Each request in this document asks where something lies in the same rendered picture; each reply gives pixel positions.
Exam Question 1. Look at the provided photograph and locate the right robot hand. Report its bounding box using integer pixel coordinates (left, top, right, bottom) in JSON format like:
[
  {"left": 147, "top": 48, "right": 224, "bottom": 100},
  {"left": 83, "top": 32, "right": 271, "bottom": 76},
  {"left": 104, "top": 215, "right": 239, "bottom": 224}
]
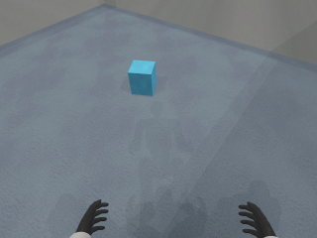
[{"left": 238, "top": 201, "right": 276, "bottom": 238}]

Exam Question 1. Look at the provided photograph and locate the carton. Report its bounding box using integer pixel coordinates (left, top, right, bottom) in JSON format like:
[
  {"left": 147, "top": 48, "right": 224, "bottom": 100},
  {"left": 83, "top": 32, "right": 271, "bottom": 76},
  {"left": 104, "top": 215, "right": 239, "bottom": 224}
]
[{"left": 128, "top": 59, "right": 157, "bottom": 96}]

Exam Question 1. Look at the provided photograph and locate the left robot hand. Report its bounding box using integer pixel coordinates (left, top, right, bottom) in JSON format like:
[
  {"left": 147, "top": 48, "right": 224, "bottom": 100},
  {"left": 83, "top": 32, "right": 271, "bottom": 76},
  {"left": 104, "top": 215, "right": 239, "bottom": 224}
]
[{"left": 75, "top": 199, "right": 109, "bottom": 236}]

